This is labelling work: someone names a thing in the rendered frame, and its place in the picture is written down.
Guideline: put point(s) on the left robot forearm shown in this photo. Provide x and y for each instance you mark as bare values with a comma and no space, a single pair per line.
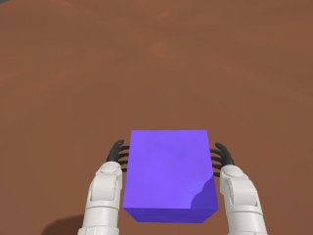
103,200

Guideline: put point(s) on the right robot hand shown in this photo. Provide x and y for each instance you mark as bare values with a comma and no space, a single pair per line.
225,159

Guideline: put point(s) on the right robot forearm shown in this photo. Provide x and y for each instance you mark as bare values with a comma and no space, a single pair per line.
242,205

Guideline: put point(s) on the left robot hand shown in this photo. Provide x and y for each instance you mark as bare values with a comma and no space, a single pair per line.
114,155

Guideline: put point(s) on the carton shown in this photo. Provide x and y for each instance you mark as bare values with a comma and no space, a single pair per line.
169,177

